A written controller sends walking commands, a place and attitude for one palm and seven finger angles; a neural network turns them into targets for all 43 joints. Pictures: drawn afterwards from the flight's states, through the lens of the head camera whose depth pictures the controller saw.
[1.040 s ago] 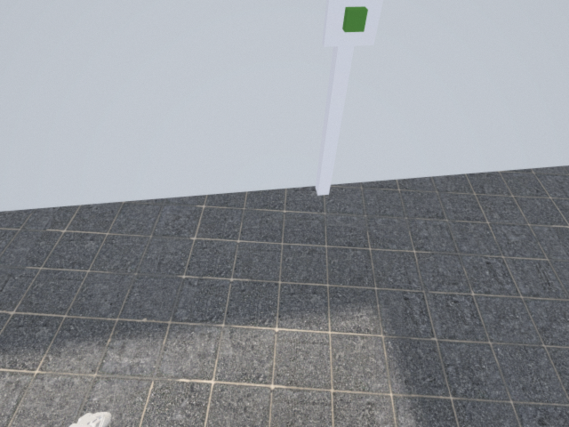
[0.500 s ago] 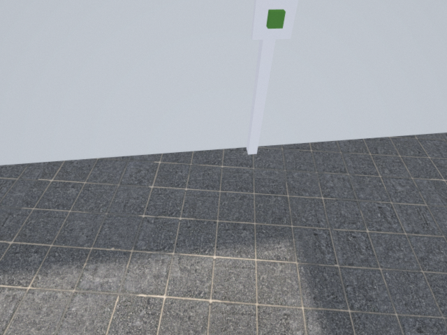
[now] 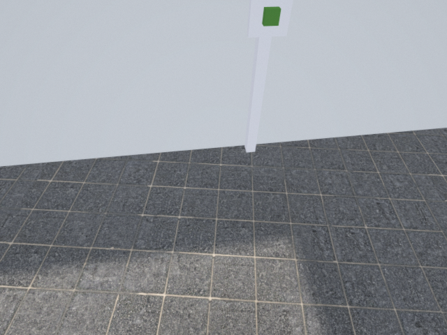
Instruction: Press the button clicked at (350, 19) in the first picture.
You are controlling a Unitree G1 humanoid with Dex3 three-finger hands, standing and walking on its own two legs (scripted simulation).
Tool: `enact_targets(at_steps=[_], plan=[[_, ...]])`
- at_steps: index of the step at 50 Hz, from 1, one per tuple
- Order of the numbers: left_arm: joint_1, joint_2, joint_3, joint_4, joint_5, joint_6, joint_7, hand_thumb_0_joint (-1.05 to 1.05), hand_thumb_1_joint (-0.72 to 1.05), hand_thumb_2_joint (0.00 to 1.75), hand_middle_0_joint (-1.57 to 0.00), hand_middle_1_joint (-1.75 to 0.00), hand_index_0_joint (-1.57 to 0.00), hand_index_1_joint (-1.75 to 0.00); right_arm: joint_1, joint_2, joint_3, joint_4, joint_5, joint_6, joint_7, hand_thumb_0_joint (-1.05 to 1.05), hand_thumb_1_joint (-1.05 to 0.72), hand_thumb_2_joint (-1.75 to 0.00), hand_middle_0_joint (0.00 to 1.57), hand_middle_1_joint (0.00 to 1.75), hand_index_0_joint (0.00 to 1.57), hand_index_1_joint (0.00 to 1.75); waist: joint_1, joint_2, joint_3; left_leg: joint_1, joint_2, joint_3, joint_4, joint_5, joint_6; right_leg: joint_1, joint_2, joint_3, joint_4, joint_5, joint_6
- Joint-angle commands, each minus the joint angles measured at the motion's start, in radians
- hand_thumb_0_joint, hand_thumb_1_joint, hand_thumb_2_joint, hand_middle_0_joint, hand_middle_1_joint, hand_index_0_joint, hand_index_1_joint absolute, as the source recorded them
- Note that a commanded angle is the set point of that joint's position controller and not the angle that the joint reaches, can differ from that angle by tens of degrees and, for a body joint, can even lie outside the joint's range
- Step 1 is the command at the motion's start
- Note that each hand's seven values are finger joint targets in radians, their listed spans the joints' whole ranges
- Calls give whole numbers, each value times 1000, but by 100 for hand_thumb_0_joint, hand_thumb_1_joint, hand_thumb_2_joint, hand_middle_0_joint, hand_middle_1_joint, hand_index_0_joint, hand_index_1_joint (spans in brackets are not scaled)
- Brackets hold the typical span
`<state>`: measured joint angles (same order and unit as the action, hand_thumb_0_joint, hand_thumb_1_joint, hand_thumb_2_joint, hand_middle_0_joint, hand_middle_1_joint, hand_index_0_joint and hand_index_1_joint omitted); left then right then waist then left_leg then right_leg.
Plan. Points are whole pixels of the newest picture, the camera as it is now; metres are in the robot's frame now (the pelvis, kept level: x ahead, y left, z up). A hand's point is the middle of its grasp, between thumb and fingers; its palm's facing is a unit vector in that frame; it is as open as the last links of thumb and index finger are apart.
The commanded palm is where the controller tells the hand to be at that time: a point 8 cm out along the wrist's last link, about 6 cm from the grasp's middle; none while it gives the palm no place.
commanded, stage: look at it before walking up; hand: left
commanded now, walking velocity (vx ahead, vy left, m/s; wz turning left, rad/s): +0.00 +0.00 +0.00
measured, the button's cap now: (271, 16) +1.31 -0.13 +0.07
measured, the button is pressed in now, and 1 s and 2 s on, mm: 0 0 0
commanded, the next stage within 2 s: walk to a spot facing it in 0.40 s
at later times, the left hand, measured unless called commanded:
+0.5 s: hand out of the picture +0.09 +0.25 -0.15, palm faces -0.02 -0.94 -0.34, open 7.4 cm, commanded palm none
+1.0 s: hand out of the picture +0.06 +0.16 -0.18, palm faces -0.15 -0.96 -0.25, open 7.4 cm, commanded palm none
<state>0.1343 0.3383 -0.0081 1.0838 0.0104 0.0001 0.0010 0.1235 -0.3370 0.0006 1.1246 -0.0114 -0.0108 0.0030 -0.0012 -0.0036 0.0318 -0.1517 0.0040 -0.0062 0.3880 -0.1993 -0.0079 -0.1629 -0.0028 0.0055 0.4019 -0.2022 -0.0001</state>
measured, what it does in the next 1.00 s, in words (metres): lifts its left foot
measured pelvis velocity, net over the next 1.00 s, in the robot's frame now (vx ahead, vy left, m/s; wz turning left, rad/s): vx -0.01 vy -0.03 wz -0.22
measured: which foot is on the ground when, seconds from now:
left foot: down 0.00-0.90, up 0.92-1.00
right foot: down 0.00-1.00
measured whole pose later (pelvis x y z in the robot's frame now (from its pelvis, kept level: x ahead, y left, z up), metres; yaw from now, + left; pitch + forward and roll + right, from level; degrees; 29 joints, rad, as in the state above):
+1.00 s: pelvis -0.01 -0.03 -0.02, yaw -12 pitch -1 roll +1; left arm 0.29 0.19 0.03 0.93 0.02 0.03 0.00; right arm 0.17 -0.24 -0.05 0.99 -0.02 0.06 0.00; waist 0.04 0.04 0.08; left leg -0.45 0.07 0.03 1.07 -0.43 -0.04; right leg -0.32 0.06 -0.01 0.65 -0.31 -0.08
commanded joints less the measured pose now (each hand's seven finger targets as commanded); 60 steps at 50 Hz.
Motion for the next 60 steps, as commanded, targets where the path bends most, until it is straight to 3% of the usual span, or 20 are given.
enact_targets(at_steps=[1, 26, 30, 33, 35, 37, 39, 40, 41, 42, 43, 44, 45, 46, 47, 48, 50, 52, 55, 60], plan=[[-41, 211, 40, -60, 1, -27, 9, 0, 90, 90, -20, -30, -20, -30, -55, -209, -36, -68, 3, -23, -11, 0, -90, -90, 20, 30, 20, 30, 1, -7, -50, 0, 109, -97, -71, 68, 37, -6, -118, 110, -87, 43, -30], [-45, 216, 43, -61, 1, -27, 9, 0, 90, 90, -20, -30, -20, -30, -68, -217, -36, -71, 3, -24, -17, 0, -90, -90, 20, 30, 20, 30, 1, 4, -67, 52, 123, -78, -74, 153, 33, 21, -116, 106, -81, 167, -31], [19, 101, 32, -76, 2, 14, 14, 0, 90, 90, -20, -30, -20, -30, 9, -92, -27, -82, 1, 1, -27, 0, -90, -90, 20, 30, 20, 30, -4, -2, -61, 55, 135, -13, 6, 178, 14, -45, -102, 123, 5, 261, -19], [47, 104, 46, -120, 6, 31, 10, 0, 90, 90, -20, -30, -20, -30, 27, -109, -47, -126, 0, 16, -34, 0, -90, -90, 20, 30, 20, 30, -6, 4, -47, 35, 156, 1, 47, 126, 21, -116, -78, 143, 74, 254, -24], [48, 98, 55, -153, 9, 39, 5, 0, 90, 90, -20, -30, -20, -30, 26, -114, -59, -158, -2, 21, -35, 0, -90, -90, 20, 30, 20, 30, -7, 26, -31, 3, 181, -15, 44, 66, 36, -165, -51, 139, 134, 201, -20], [62, 77, 60, -179, 9, 43, -1, 0, 90, 90, -20, -30, -20, -30, 20, -124, -72, -184, -3, 20, -36, 0, -90, -90, 20, 30, 20, 30, -4, 101, -43, -9, 238, -54, 15, 53, 70, -204, -10, 103, 248, 131, -10], [78, 45, 67, -200, 9, 49, -6, 0, 90, 90, -20, -30, -20, -30, 6, -128, -84, -205, -4, 13, -35, 0, -90, -90, 20, 30, 20, 30, 4, 204, -44, -27, 351, -105, -32, 178, 152, -242, 18, 16, 470, -213, 15], [81, 36, 74, -212, 8, 52, -8, 0, 90, 90, -20, -30, -20, -30, -3, -124, -86, -218, -5, 11, -35, 0, -90, -90, 20, 30, 20, 30, 6, 216, -40, -53, 386, -103, -31, 232, 182, -237, -10, 12, 529, -305, 18], [96, 28, 80, -219, 8, 51, -11, 0, 90, 90, -20, -30, -20, -30, -22, -117, -88, -228, -10, 10, -36, 0, -90, -90, 20, 30, 20, 30, 23, 187, -28, -91, 380, -67, 10, 281, 173, -195, -34, 19, 494, -312, 12], [148, 17, 84, -213, 9, 46, -14, 0, 90, 90, -20, -30, -20, -30, -47, -118, -91, -237, -12, 12, -36, 0, -90, -90, 20, 30, 20, 30, 53, 160, -36, -122, 354, -11, 84, 267, 136, -123, -40, 0, 402, -250, 10], [224, 23, 89, -192, 13, 38, -18, 0, 90, 90, -20, -30, -20, -30, -54, -116, -92, -243, -11, 17, -31, 0, -90, -90, 20, 30, 20, 30, 84, 93, -67, -172, 302, 47, 202, 117, 88, -22, -25, -26, 267, -142, 9], [287, 81, 102, -178, 22, 22, -15, 0, 90, 90, -20, -30, -20, -30, -43, -62, -83, -253, -3, 28, -23, 0, -90, -90, 20, 30, 20, 30, 108, -158, -66, -307, 167, 147, 486, -181, 3, 53, -134, 192, 2, -126, -29], [295, 176, 114, -190, 23, 9, -1, 0, 90, 90, -20, -30, -20, -30, -50, 10, -67, -301, -3, 29, -14, 0, -90, -90, 20, 30, 20, 30, 98, -412, -7, -547, 24, 118, 748, -448, -51, 26, -361, 647, -198, -127, -142], [291, 148, 115, -208, 11, 12, 12, 0, 90, 90, -20, -30, -20, -30, -93, -36, -71, -312, -5, 33, -15, 0, -90, -90, 20, 30, 20, 30, 110, -267, 6, -519, 62, -35, 787, -361, -31, -56, -340, 674, -275, -366, -171], [216, 131, 112, -218, 11, 8, 11, 0, 90, 90, -20, -30, -20, -30, -96, -33, -77, -302, -4, 25, -9, 0, -90, -90, 20, 30, 20, 30, 69, -190, 55, -534, 79, -42, 805, -268, -30, -93, -303, 655, -278, -475, -176], [173, 99, 107, -228, 10, 1, 11, 0, 90, 90, -20, -30, -20, -30, -60, -46, -79, -285, -11, 19, -4, 0, -90, -90, 20, 30, 20, 30, 43, -130, 44, -506, 100, -37, 783, -207, -33, -103, -282, 596, -257, -473, -178], [158, 71, 99, -226, 9, -17, 5, 0, 90, 90, -20, -30, -20, -30, -1, -19, -81, -250, -17, 13, 3, 0, -90, -90, 20, 30, 20, 30, 14, -69, -17, -451, 94, -11, 736, -111, -47, -56, -209, 452, -214, -326, -166], [200, 58, 101, -204, 8, -29, 1, 0, 90, 90, -20, -30, -20, -30, 7, -1, -82, -245, -16, 10, 4, 0, -90, -90, 20, 30, 20, 30, 24, -91, -29, -449, 89, 2, 699, -84, -54, -30, -185, 408, -205, -262, -167], [258, 46, 103, -177, 9, -39, -3, 0, 90, 90, -20, -30, -20, -30, -1, 18, -81, -253, -17, 1, 6, 0, -90, -90, 20, 30, 20, 30, 37, -101, -38, -485, 83, 11, 644, -67, -60, 44, -166, 398, -197, -211, -172], [310, 37, 105, -160, 15, -42, -4, 0, 90, 90, -20, -30, -20, -30, -60, 31, -76, -292, -13, -16, 5, 0, -90, -90, 20, 30, 20, 30, 65, -122, -23, -485, 68, 20, 500, -99, -62, 75, -164, 443, -190, -183, -194]])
